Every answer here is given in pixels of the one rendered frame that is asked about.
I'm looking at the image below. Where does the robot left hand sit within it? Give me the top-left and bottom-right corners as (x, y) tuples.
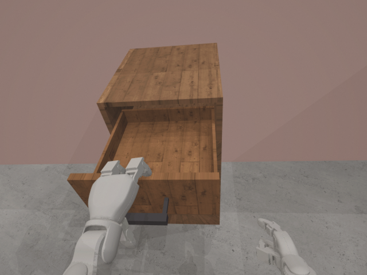
(88, 157), (152, 249)

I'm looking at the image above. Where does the cabinet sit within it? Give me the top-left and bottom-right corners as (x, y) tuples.
(97, 43), (223, 225)

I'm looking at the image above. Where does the robot right forearm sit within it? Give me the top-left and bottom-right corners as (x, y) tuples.
(280, 254), (317, 275)

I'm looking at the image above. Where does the robot right hand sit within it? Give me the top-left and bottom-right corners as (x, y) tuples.
(256, 218), (299, 272)

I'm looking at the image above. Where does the handle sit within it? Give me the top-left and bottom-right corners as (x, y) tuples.
(125, 198), (169, 226)

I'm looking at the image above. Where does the drawer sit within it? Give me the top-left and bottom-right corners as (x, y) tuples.
(67, 106), (220, 215)

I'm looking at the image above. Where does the robot left forearm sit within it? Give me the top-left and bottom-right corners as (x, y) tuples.
(63, 218), (123, 275)

